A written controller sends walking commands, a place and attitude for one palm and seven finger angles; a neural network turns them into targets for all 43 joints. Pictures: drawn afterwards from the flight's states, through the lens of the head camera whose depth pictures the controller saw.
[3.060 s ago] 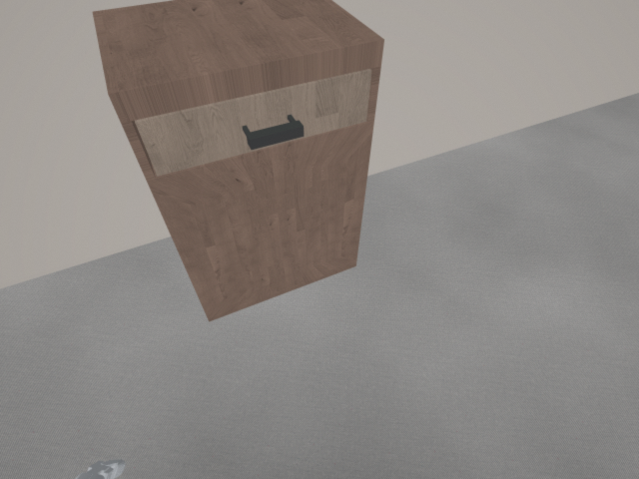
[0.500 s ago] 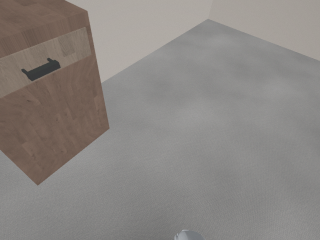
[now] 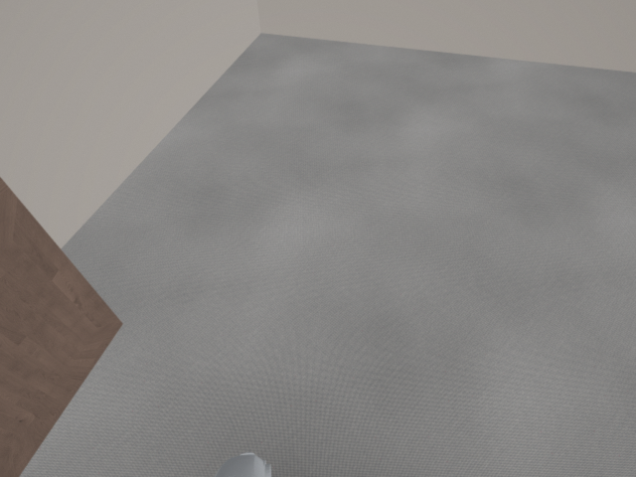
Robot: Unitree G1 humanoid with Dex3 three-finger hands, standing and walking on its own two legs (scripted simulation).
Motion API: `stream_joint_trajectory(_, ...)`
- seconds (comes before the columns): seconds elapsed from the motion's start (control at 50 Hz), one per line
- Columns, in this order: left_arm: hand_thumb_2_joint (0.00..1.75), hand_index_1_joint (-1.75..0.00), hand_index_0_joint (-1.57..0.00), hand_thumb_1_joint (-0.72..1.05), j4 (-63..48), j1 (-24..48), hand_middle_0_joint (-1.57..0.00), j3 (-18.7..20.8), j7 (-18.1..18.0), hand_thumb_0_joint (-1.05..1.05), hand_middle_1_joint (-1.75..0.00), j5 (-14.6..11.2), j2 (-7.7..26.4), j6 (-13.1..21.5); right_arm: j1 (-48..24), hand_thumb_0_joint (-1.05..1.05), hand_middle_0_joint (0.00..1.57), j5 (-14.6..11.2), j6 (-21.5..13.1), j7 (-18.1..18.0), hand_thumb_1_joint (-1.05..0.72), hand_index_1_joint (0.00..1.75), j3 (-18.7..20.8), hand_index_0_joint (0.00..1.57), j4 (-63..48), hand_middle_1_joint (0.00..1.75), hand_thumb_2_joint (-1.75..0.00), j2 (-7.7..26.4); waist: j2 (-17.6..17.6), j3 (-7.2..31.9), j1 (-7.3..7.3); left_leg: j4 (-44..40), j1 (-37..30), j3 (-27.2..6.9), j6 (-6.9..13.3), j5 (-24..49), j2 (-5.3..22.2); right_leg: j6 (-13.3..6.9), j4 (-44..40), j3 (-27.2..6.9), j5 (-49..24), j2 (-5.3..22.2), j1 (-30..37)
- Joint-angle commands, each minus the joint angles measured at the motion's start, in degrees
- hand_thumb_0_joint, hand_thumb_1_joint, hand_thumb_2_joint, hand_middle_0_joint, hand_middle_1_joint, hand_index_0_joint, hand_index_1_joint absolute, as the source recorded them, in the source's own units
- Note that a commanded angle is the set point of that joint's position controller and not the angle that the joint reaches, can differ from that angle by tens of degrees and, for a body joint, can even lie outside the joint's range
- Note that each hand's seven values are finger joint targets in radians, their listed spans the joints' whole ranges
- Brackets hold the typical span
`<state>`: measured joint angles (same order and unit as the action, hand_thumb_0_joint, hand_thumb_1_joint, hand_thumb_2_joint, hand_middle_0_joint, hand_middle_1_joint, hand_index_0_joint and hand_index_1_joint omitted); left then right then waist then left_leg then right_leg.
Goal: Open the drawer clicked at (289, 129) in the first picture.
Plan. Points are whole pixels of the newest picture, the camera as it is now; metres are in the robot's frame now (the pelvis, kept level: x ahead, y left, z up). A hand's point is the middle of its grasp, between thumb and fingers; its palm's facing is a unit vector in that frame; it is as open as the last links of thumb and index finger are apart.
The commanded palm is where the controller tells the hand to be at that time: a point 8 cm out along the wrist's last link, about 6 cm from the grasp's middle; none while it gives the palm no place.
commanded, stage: walk to a spot facing it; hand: left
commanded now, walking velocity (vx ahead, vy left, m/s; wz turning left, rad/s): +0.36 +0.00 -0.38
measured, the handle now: out of the picture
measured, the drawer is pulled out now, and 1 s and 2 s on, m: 0.00 0.00 0.00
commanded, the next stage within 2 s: turn to face it in 0.78 s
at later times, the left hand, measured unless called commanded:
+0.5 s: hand (196, 366) +0.32 +0.23 -0.17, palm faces -0.19 -0.96 -0.18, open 7.3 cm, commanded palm none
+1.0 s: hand (305, 254) +0.56 +0.05 -0.16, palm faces -0.46 -0.85 -0.24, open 7.2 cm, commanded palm none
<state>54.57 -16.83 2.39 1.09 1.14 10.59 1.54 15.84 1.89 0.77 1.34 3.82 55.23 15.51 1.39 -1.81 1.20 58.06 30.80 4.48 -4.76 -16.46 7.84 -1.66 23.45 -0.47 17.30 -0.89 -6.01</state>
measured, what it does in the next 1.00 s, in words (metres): walks ahead, turning right: left foot, then right foot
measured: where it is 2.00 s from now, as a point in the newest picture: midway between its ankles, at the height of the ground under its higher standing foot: (367, 396)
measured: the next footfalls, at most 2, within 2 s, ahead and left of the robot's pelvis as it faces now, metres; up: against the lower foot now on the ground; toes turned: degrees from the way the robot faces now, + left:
left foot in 0.22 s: +0.25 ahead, +0.15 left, +0.00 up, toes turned +1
right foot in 0.74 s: +0.41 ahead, -0.16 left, +0.00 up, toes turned -32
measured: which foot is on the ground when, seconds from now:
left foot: up 0.00-0.20, down 0.22-0.76, up 0.78-1.00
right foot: down 0.00-0.22, up 0.24-0.72, down 0.74-1.00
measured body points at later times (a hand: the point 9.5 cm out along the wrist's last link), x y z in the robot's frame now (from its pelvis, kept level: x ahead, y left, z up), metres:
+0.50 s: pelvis +0.21 +0.05 +0.00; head +0.23 +0.06 +0.45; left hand +0.33 +0.28 -0.15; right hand +0.15 -0.19 -0.14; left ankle +0.21 +0.15 -0.74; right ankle +0.22 -0.09 -0.66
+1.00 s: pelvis +0.39 -0.07 +0.00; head +0.41 -0.10 +0.44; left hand +0.58 +0.10 -0.14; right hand +0.33 -0.31 -0.16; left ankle +0.51 +0.06 -0.66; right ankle +0.38 -0.14 -0.74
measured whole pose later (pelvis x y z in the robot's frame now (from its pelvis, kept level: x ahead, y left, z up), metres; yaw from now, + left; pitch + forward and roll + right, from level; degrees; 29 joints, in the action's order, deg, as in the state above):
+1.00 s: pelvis +0.39 -0.07 +0.00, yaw -29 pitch +0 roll +1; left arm 55.8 -10.7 3.3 -0.2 0.9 10.3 2.3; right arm 11.0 1.6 -1.2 -0.5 2.7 55.0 11.1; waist 1.5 -3.8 2.0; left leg 63.0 33.6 2.3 -4.0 -15.9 9.2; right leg -5.1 26.8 4.0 12.4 -2.8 -14.6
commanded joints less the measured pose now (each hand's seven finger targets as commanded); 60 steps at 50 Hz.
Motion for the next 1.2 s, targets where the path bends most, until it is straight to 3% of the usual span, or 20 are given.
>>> stream_joint_trajectory(0.0,0.90,-0.30,-0.20,0.90,-1.36,-3.39,-0.20,2.84,-1.15,0.00,-0.30,0.15,11.78,1.97,-7.61,0.00,0.20,-0.39,-2.35,0.16,-0.90,0.30,0.60,0.20,-7.43,0.30,-0.90,2.33,-8.86,-3.43,-2.25,-4.97,7.64,-0.48,0.09,4.34,0.03,-8.34,-11.56,-13.25,-7.79,13.10,0.86)
stream_joint_trajectory(0.1,0.90,-0.30,-0.20,0.90,-0.02,-3.42,-0.20,3.09,-1.54,0.00,-0.30,0.42,12.13,1.80,-10.60,0.00,0.20,-0.96,-3.62,0.32,-0.90,0.30,0.30,0.20,-8.74,0.30,-0.90,1.31,-10.22,-4.81,-2.43,-17.44,-4.11,0.47,1.96,3.37,-2.56,-7.15,-8.49,-13.83,-12.39,12.80,-3.40)
stream_joint_trajectory(0.16,0.90,-0.30,-0.20,0.90,0.04,-0.88,-0.20,3.67,-1.29,0.00,-0.30,0.00,11.27,1.75,6.07,0.00,0.20,-0.57,-4.63,-1.47,-0.90,0.30,1.42,0.20,-3.33,0.30,-0.90,5.03,-4.54,2.41,5.35,-28.31,-28.81,1.11,3.36,5.00,-4.71,-4.13,11.34,-10.03,-21.82,6.76,-9.07)
stream_joint_trajectory(0.18,0.90,-0.30,-0.20,0.90,-0.73,-3.61,-0.20,3.53,-0.75,0.00,-0.30,-0.74,7.45,1.32,14.48,0.00,0.20,0.42,-5.08,-2.31,-0.90,0.30,2.96,0.20,-1.04,0.30,-0.90,11.53,10.04,9.88,7.51,-32.32,-40.79,-15.05,6.75,-1.24,9.24,-1.56,29.29,-4.21,-6.56,-0.10,-18.01)
stream_joint_trajectory(0.2,0.90,-0.30,-0.20,0.90,-1.92,-5.23,-0.20,2.77,-0.22,0.00,-0.30,-0.86,4.71,1.37,17.65,0.00,0.20,0.29,-4.84,-2.41,-0.90,0.30,2.83,0.20,-0.51,0.30,-0.90,14.49,20.25,11.52,6.29,-42.62,-42.22,-33.36,10.99,-7.14,20.79,0.06,45.89,-0.84,15.45,-4.31,-27.36)
stream_joint_trajectory(0.22,0.90,-0.30,-0.20,0.90,-2.18,-3.83,-0.20,2.77,-0.37,0.00,-0.30,-0.50,6.05,1.13,12.68,0.00,0.20,-0.18,-4.34,-2.60,-0.90,0.30,2.23,0.20,-1.57,0.30,-0.90,12.86,15.27,9.79,5.00,-45.76,-35.88,-35.95,13.02,-18.66,23.43,-0.69,53.18,-3.80,14.16,-0.10,-29.59)
stream_joint_trajectory(0.28,0.90,-0.30,-0.20,0.90,-1.16,0.22,-0.20,3.17,1.27,0.00,-0.30,0.69,4.69,-0.04,1.91,0.00,0.20,-0.14,-5.17,-2.59,-0.90,0.30,0.13,0.20,-2.90,0.30,-0.90,2.93,6.63,-4.06,0.10,-49.32,-16.57,-18.27,9.73,-16.77,15.47,0.03,53.10,-1.26,1.62,5.97,-29.30)
stream_joint_trajectory(0.34,0.90,-0.30,-0.20,0.90,-0.14,-2.94,-0.20,3.16,1.58,0.00,-0.30,0.81,2.56,-1.73,1.33,0.00,0.20,-0.56,-6.20,-2.90,-0.90,0.30,-0.01,0.20,-1.70,0.30,-0.90,1.18,6.16,-1.11,-2.43,-48.32,-16.30,-5.44,9.27,-4.13,11.96,1.32,49.22,0.11,-3.52,6.87,-27.20)
stream_joint_trajectory(0.48,0.90,-0.30,-0.20,0.90,-4.26,8.23,-0.20,2.96,2.19,0.00,-0.30,1.11,1.47,-2.34,7.56,0.00,0.20,-0.74,-6.55,-2.84,-0.90,0.30,0.57,0.20,1.60,0.30,-0.90,1.42,2.55,-3.54,-0.14,-48.33,-27.88,2.76,11.50,8.03,12.62,3.51,33.32,2.97,-9.29,8.86,-35.87)
stream_joint_trajectory(0.62,0.90,-0.30,-0.20,0.90,-7.05,17.89,-0.20,2.32,2.27,0.00,-0.30,0.76,1.62,-1.38,11.76,0.00,0.20,0.06,-5.46,-2.54,-0.90,0.30,0.55,0.20,3.49,0.30,-0.90,2.55,4.95,-5.49,2.43,-41.65,-31.54,10.04,10.04,25.94,13.61,0.52,16.92,8.04,-5.84,5.03,-28.08)
stream_joint_trajectory(0.66,0.90,-0.30,-0.20,0.90,-6.05,13.45,-0.20,2.58,2.17,0.00,-0.30,0.78,2.62,-0.91,10.53,0.00,0.20,-0.07,-5.24,-2.55,-0.90,0.30,0.92,0.20,2.75,0.30,-0.90,4.23,5.77,-1.79,-0.35,-32.80,-33.95,13.21,9.19,42.60,13.11,-1.36,13.84,11.02,-2.44,1.31,-21.01)
stream_joint_trajectory(0.7,0.90,-0.30,-0.20,0.90,-1.38,-2.45,-0.20,3.95,1.59,0.00,-0.30,1.04,7.74,0.47,8.17,0.00,0.20,-0.86,-4.94,-2.03,-0.90,0.30,0.99,0.20,1.18,0.30,-0.90,5.63,2.08,8.44,-8.14,-8.98,-24.11,15.84,5.26,44.14,10.75,-3.88,6.70,10.85,-8.02,-0.43,5.54)
stream_joint_trajectory(0.72,0.90,-0.30,-0.20,0.90,-0.04,-9.55,-0.20,5.54,0.56,0.00,-0.30,0.94,15.38,1.27,9.90,0.00,0.20,-1.73,-4.85,-1.28,-0.90,0.30,0.18,0.20,-0.89,0.30,-0.90,1.67,-11.28,16.67,-10.24,9.65,-2.94,14.60,2.14,3.04,3.11,-9.34,4.95,-13.24,-14.56,16.04,25.29)
stream_joint_trajectory(0.74,0.90,-0.30,-0.20,0.90,0.85,-12.03,-0.20,6.49,-0.19,0.00,-0.30,-0.72,19.95,0.82,6.04,0.00,0.20,-2.00,-5.10,-1.91,-0.90,0.30,-0.08,0.20,-3.41,0.30,-0.90,0.62,-15.68,19.44,-9.90,23.95,7.80,6.87,1.38,-18.32,-1.83,-15.28,-0.10,-30.87,-26.61,26.31,27.88)
stream_joint_trajectory(0.76,0.90,-0.30,-0.20,0.90,-0.88,-8.81,-0.20,6.17,-0.62,0.00,-0.30,-0.98,18.92,0.60,2.32,0.00,0.20,-1.78,-5.18,-2.21,-0.90,0.30,0.29,0.20,-3.97,0.30,-0.90,2.02,-11.66,16.64,-9.77,25.86,8.43,-1.16,2.10,-13.61,0.49,-14.24,-2.36,-27.92,-23.06,24.85,20.18)
stream_joint_trajectory(0.8,0.90,-0.30,-0.20,0.90,-3.00,0.51,-0.20,4.26,-1.07,0.00,-0.30,-0.91,13.04,0.72,-0.06,0.00,0.20,-0.90,-4.27,-2.31,-0.90,0.30,0.31,0.20,-3.24,0.30,-0.90,1.35,-2.81,5.93,-4.64,21.14,6.86,-3.14,1.72,-4.92,4.08,-11.57,-4.57,-18.59,-19.62,20.36,4.11)
stream_joint_trajectory(0.88,0.90,-0.30,-0.20,0.90,-3.05,5.12,-0.20,2.85,-1.46,0.00,-0.30,0.06,8.81,1.93,6.33,0.00,0.20,-0.17,-1.61,-2.27,-0.90,0.30,-0.32,0.20,0.15,0.30,-0.90,-1.66,-6.41,4.41,1.28,10.38,-1.24,-1.64,0.69,-1.24,2.30,-8.29,-5.92,-6.00,-28.74,13.51,-8.95)
stream_joint_trajectory(0.94,0.90,-0.30,-0.20,0.90,-1.58,4.27,-0.20,1.89,-1.70,0.00,-0.30,-0.18,6.30,2.37,6.85,0.00,0.20,-0.37,-1.17,-2.06,-0.90,0.30,-0.88,0.20,1.41,0.30,-0.90,-3.01,-7.88,5.36,2.08,4.86,-1.84,-1.54,0.76,2.89,0.87,-7.34,-5.81,-1.76,-33.00,11.54,-7.83)
stream_joint_trajectory(1.12,0.90,-0.30,-0.20,0.90,1.57,0.43,-0.20,1.68,-2.86,0.00,-0.30,0.03,7.42,0.81,-5.75,0.00,0.20,-1.09,-1.32,-1.27,-0.90,0.30,-1.22,0.20,-0.98,0.30,-0.90,-2.53,-7.64,-1.11,-2.29,-17.75,-6.40,0.20,2.70,2.15,-2.60,-5.96,-2.62,1.19,-33.35,17.06,-1.19)
stream_joint_trajectory(1.18,0.90,-0.30,-0.20,0.90,0.83,-0.49,-0.20,2.36,-3.16,0.00,-0.30,-0.48,7.95,-0.06,1.57,0.00,0.20,-0.50,-1.30,-1.24,-0.90,0.30,-0.31,0.20,0.07,0.30,-0.90,1.13,-0.23,3.68,0.81,-29.07,-19.97,-2.48,5.30,20.30,-1.84,-1.23,13.48,6.27,-28.06,14.29,-3.55)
